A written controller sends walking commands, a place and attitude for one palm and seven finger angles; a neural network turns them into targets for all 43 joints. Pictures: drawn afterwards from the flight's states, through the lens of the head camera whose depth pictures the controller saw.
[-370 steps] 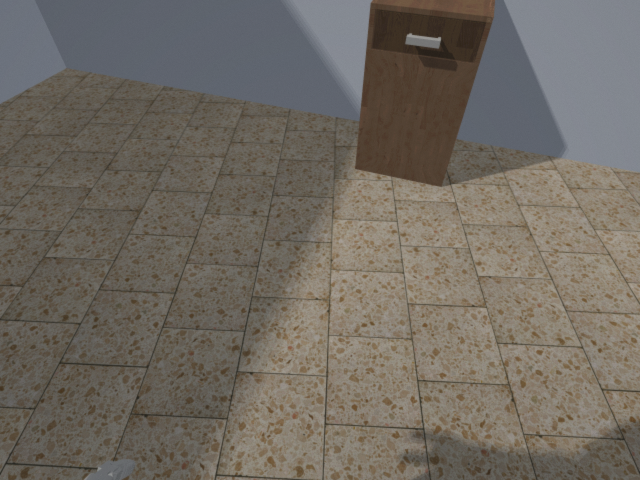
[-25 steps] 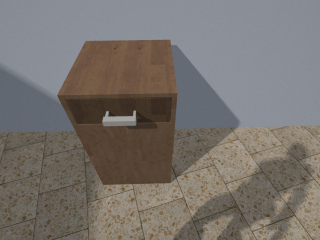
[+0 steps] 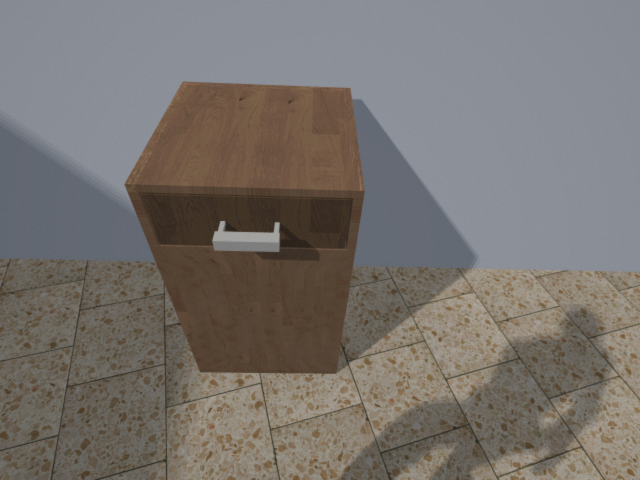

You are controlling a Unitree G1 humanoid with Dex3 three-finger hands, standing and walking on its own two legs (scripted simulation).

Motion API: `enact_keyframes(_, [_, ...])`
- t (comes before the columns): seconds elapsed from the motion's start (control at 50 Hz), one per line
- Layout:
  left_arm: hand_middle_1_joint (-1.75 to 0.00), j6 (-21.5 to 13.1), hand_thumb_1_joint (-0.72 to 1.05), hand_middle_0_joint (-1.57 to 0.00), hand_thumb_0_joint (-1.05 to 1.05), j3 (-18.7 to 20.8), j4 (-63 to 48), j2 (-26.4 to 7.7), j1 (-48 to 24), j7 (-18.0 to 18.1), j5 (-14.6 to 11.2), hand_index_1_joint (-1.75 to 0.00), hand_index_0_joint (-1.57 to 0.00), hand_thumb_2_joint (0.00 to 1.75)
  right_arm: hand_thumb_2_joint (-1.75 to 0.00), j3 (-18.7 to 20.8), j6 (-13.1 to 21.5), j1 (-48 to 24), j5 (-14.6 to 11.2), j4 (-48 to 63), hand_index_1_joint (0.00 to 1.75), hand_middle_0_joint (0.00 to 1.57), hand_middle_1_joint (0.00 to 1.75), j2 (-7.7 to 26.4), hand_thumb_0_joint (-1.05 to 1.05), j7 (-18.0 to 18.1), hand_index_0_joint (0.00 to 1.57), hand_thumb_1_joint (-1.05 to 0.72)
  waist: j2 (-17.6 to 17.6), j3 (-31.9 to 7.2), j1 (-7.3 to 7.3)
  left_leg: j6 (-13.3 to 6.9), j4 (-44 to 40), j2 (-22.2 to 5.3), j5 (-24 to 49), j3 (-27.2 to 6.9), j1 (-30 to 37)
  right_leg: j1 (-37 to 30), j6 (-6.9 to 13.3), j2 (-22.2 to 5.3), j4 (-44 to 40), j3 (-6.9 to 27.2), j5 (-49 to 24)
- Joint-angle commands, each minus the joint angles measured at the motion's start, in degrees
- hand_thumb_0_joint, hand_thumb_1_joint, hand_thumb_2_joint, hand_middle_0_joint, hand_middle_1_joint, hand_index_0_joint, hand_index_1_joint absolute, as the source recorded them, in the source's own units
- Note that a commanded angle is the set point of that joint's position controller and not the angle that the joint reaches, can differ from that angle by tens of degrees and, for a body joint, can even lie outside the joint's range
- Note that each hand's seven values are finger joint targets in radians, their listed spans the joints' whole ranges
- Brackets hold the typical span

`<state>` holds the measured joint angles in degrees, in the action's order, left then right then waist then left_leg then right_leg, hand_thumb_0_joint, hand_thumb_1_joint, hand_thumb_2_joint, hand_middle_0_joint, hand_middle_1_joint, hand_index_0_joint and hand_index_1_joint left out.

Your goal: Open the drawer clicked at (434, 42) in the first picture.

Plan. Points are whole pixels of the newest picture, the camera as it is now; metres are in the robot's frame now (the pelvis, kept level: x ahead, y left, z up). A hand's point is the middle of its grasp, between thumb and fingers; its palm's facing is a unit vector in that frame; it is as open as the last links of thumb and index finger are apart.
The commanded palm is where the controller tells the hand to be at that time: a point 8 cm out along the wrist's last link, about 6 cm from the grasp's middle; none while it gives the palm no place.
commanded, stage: look again from close up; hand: left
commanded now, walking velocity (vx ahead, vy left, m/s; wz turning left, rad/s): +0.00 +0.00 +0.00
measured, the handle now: (248, 233) +0.58 +0.18 -0.08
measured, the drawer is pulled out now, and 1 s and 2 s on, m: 0.00 0.00 0.00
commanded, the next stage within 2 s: shuffle to correct the standing spot in 0.24 s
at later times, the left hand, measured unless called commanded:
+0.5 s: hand out of the picture -0.05 +0.20 -0.18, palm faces +0.01 -0.99 -0.17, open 7.3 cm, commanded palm none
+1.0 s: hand out of the picture +0.01 +0.15 -0.18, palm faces +0.01 -1.00 -0.07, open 7.3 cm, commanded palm none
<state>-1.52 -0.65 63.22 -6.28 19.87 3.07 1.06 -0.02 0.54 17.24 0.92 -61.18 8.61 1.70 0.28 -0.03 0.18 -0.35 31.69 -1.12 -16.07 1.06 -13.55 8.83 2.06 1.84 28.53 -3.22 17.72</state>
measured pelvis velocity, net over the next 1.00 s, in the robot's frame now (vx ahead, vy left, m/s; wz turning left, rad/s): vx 0.05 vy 0.01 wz -0.02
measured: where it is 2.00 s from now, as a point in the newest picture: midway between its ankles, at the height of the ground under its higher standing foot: outside the picture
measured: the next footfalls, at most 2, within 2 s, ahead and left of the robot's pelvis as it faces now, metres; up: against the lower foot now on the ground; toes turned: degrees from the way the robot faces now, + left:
right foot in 1.28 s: +0.20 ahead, -0.17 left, +0.00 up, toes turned -5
left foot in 1.72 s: +0.10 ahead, +0.04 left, +0.00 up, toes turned -6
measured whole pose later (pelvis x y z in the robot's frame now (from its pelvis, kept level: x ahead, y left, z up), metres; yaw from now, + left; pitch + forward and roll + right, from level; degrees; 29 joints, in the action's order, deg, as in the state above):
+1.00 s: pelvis +0.05 +0.01 +0.00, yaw -1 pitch +1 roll -1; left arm 0.9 1.6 62.4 -7.2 23.1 -0.2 2.7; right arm 0.7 3.8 20.4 1.8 -59.7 6.3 2.3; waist 3.3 -1.3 0.6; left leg -3.2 28.2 -1.4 -16.7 7.1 -12.3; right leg 25.3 1.7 -1.0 59.7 -3.6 21.9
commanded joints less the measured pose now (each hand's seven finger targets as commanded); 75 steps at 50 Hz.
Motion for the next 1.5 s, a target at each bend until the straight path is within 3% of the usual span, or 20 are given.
enact_keyframes(0.0, [-0.3, -0.1, 0.9, -0.2, 0.0, 0.9, -2.2, -5.9, 4.5, -0.2, -0.1, -0.3, -0.2, 0.9, -0.9, -0.1, 0.5, 3.7, -0.1, 2.4, 0.3, 0.2, 0.3, 4.2, 0.0, 0.1, 0.2, -0.9, -3.4, 6.7, -0.03, -1.8, -6.0, -4.7, 10.4, -4.5, -2.1, 5.6, 1.3, -6.4, -5.7, 6.6, -8.2])
enact_keyframes(0.34, [-0.3, 1.0, 0.9, -0.2, 0.0, 0.8, -3.9, -6.4, 4.6, -1.2, 0.1, -0.3, -0.2, 0.9, -0.9, 0.3, 0.8, 3.6, 0.1, 3.0, 0.3, 0.2, 0.3, 7.7, 0.0, -0.1, 0.2, -0.9, -1.0, 4.2, -0.59, -3.4, -16.6, -6.1, -9.2, -9.8, -5.1, 2.4, -0.2, -5.7, -4.3, 3.4, -1.1])
enact_keyframes(0.48, [-0.3, 2.2, 0.9, -0.2, 0.0, 1.5, -4.2, -5.0, 7.4, -2.5, 1.2, -0.3, -0.2, 0.9, -0.9, 2.3, -0.4, 3.7, 0.5, 3.2, 0.3, 0.2, 0.3, 10.2, 0.0, 0.3, 0.2, -0.9, -3.3, 7.2, -1.04, -7.3, -20.7, -10.8, -25.0, -15.4, -9.6, 6.4, 0.2, -2.4, 2.1, 0.0, 5.0])
enact_keyframes(0.58, [-0.3, 1.4, 0.9, -0.2, 0.0, 2.3, -3.7, -5.3, 10.0, -2.7, 0.9, -0.3, -0.2, 0.9, -0.9, 2.4, -0.1, 3.5, 0.6, 3.2, 0.3, 0.2, 0.3, 7.4, 0.0, 0.2, 0.2, -0.9, -0.4, 6.7, -1.38, -5.5, -14.0, -6.7, -20.6, -9.4, -12.1, 3.5, 1.4, -4.5, -4.7, 4.5, 8.8])
enact_keyframes(0.68, [-0.3, 0.3, 0.9, -0.2, 0.0, 3.4, -2.8, -8.3, 12.6, -1.6, 0.3, -0.3, -0.2, 0.9, -0.9, 1.4, 0.9, 2.5, 0.5, 4.3, 0.3, 0.2, 0.3, 2.3, 0.0, -0.4, 0.2, -0.9, 10.9, 7.2, -1.4, -3.0, 10.9, 0.8, -7.6, 3.1, -17.0, 1.8, 8.3, -16.1, -18.0, 21.8, 16.4])
enact_keyframes(0.78, [-0.3, -0.1, 0.9, -0.2, 0.0, 3.0, -2.5, -7.3, 9.1, -1.5, 0.7, -0.3, -0.2, 0.9, -0.9, 0.8, 2.0, 5.3, 0.3, 2.8, 0.3, 0.2, 0.3, 0.4, 0.0, -0.7, 0.2, -0.9, 3.2, 6.4, 1.68, -2.7, -0.9, 0.0, -3.1, 5.4, -4.2, 7.1, 7.7, -12.1, -9.6, 10.0, -2.6])
enact_keyframes(0.8, [-0.3, 0.1, 0.9, -0.2, 0.0, 2.8, -2.3, -6.2, 8.9, -1.8, 0.4, -0.3, -0.2, 0.9, -0.9, 0.8, 2.4, 8.4, 0.3, 1.2, 0.3, 0.2, 0.3, 1.4, 0.0, -0.4, 0.2, -0.9, 0.0, 5.4, 2.35, -2.7, -6.2, -0.8, -0.2, 3.4, 2.4, 10.2, 5.9, -8.8, -3.8, 6.9, -3.1])
enact_keyframes(0.84, [-0.3, 0.1, 0.9, -0.2, 0.0, 2.0, -4.0, -2.7, 8.6, -2.6, 0.3, -0.3, -0.2, 0.9, -0.9, 3.2, 2.7, 17.9, 1.0, -0.9, 0.3, 0.2, 0.3, 10.0, 0.0, 1.1, 0.2, -0.9, -16.7, 1.7, 4.75, -11.4, -17.2, -21.9, 6.6, -24.9, 16.5, 28.0, 0.4, -1.0, 19.3, -2.2, 11.4])
enact_keyframes(0.86, [-0.3, 0.4, 0.9, -0.2, 0.0, 2.4, -5.2, -4.2, 5.8, -2.7, 1.2, -0.3, -0.2, 0.9, -0.9, 3.5, 2.1, 17.4, 0.9, -0.7, 0.3, 0.2, 0.3, 10.9, 0.0, 1.4, 0.2, -0.9, -11.2, 3.3, 4.87, -14.3, -18.5, -24.5, 5.2, -25.8, 13.6, 29.1, 1.0, -2.5, 28.4, 1.2, 13.8])
enact_keyframes(0.92, [-0.3, 0.8, 0.9, -0.2, 0.0, 3.0, -4.9, -3.8, 3.3, -3.4, 1.6, -0.3, -0.2, 0.9, -0.9, 2.2, 2.8, 11.4, 0.8, 0.7, 0.3, 0.2, 0.3, 6.3, 0.0, 1.5, 0.2, -0.9, -4.9, 9.3, 1.9, -13.7, -19.9, -21.3, 10.0, -17.5, 3.1, 29.7, 0.0, -6.5, 35.7, 4.0, 4.5])
enact_keyframes(1.0, [-0.3, 1.3, 0.9, -0.2, 0.0, 2.8, -4.7, -1.4, 2.9, -4.0, 1.0, -0.3, -0.2, 0.9, -0.9, 1.9, 3.9, 11.1, 0.6, 0.8, 0.3, 0.2, 0.3, 6.0, 0.0, 1.4, 0.2, -0.9, -4.8, 4.5, 0.45, -10.9, -17.1, -15.3, 30.1, -5.1, 5.5, 26.2, -2.0, -6.4, 31.7, 0.9, -2.5])
enact_keyframes(1.14, [-0.3, 1.8, 0.9, -0.2, 0.0, 3.0, -7.6, -2.8, -6.1, -4.1, 0.4, -0.3, -0.2, 0.9, -0.9, 2.8, 2.3, 11.3, 1.3, 0.6, 0.3, 0.2, 0.3, 7.2, 0.0, 1.0, 0.2, -0.9, -8.9, 5.2, 2.34, -9.6, -15.3, -14.4, 27.6, -2.8, 2.9, 19.4, -2.2, -5.4, 14.8, -2.2, -3.9])
enact_keyframes(1.2, [-0.3, 0.9, 0.9, -0.2, 0.0, 3.3, -7.5, -3.1, -3.8, -3.5, 0.1, -0.3, -0.2, 0.9, -0.9, 2.7, 1.4, 8.4, 1.3, 0.9, 0.3, 0.2, 0.3, 6.8, 0.0, 0.7, 0.2, -0.9, -9.5, 3.1, 0.22, -7.8, -10.8, -12.9, 21.6, -2.5, -0.1, 9.0, -1.9, -4.6, 4.8, -2.1, -6.2])
enact_keyframes(1.24, [-0.3, -0.9, 0.9, -0.2, 0.0, 3.9, -4.3, -7.3, 5.0, -2.5, 0.0, -0.3, -0.2, 0.9, -0.9, 1.8, 1.4, 9.4, 0.4, 0.0, 0.3, 0.2, 0.3, 3.7, 0.0, -0.1, 0.2, -0.9, 2.0, -3.9, -3.67, -2.5, 0.1, -6.2, 4.8, 0.6, -5.1, -9.2, -2.9, -8.7, -5.3, 2.5, -21.2])
enact_keyframes(1.26, [-0.3, -1.4, 0.9, -0.2, 0.0, 4.5, -3.9, -12.3, 5.2, -1.7, 0.0, -0.3, -0.2, 0.9, -0.9, 1.1, 1.3, 14.8, -0.3, -0.2, 0.3, 0.2, 0.3, -0.4, 0.0, -0.4, 0.2, -0.9, 16.7, -10.4, -1.53, 0.1, 8.9, -0.6, -14.3, 3.8, -10.3, -17.2, -0.2, -21.6, -5.6, 14.7, -35.3])
enact_keyframes(1.28, [-0.3, -0.8, 0.9, -0.2, 0.0, 4.5, -5.8, -13.9, 3.8, -1.5, -0.4, -0.3, -0.2, 0.9, -0.9, 1.5, -0.1, 15.6, -0.7, 0.1, 0.3, 0.2, 0.3, 1.6, 0.0, 0.2, 0.2, -0.9, 14.8, -10.5, -0.67, 0.1, 15.1, 0.0, -21.5, 0.6, -6.6, -9.4, 3.6, -26.2, -8.0, 16.7, -42.6])
enact_keyframes(1.3, [-0.3, -0.4, 0.9, -0.2, 0.0, 4.4, -6.8, -13.4, -0.2, -1.4, 0.0, -0.3, -0.2, 0.9, -0.9, 1.9, -0.5, 15.1, -0.5, -0.1, 0.3, 0.2, 0.3, 0.5, 0.0, 0.2, 0.2, -0.9, 9.9, -4.8, 0.57, -0.2, 18.1, -0.4, -20.1, -0.6, -6.2, -2.6, 5.5, -25.0, -8.1, 12.9, -40.7])
enact_keyframes(1.32, [-0.3, -0.5, 0.9, -0.2, 0.0, 4.6, -7.3, -12.5, -3.0, -1.3, 0.0, -0.3, -0.2, 0.9, -0.9, 1.8, -1.2, 13.2, -0.6, -0.3, 0.3, 0.2, 0.3, -0.3, 0.0, 0.2, 0.2, -0.9, 16.1, -3.2, 0.55, 0.4, 21.7, -0.9, -18.6, 0.2, -7.7, 0.1, 5.8, -23.5, -8.4, 13.7, -43.2])
enact_keyframes(1.36, [-0.3, -0.3, 0.9, -0.2, 0.0, 3.8, -8.2, -10.3, -5.1, -0.8, -0.1, -0.3, -0.2, 0.9, -0.9, 2.1, -2.1, 11.3, -0.8, -1.0, 0.3, 0.2, 0.3, 1.2, 0.0, 0.1, 0.2, -0.9, 13.4, -0.9, 0.57, 1.4, 25.5, -1.2, -14.1, -0.6, -8.9, 1.8, 5.9, -21.5, -8.1, 9.3, -44.5])
enact_keyframes(1.48, [-0.3, 1.0, 0.9, -0.2, 0.0, 6.1, -9.4, -12.7, -4.7, 0.2, 0.4, -0.3, -0.2, 0.9, -0.9, 3.3, -4.0, 4.9, 0.1, 2.4, 0.3, 0.2, 0.3, 2.2, 0.0, -1.2, 0.2, -0.9, 4.3, -1.0, -1.45, 2.6, 28.0, 0.2, -8.9, -0.4, -12.1, 5.0, 9.2, -23.4, -12.3, 10.2, -23.9])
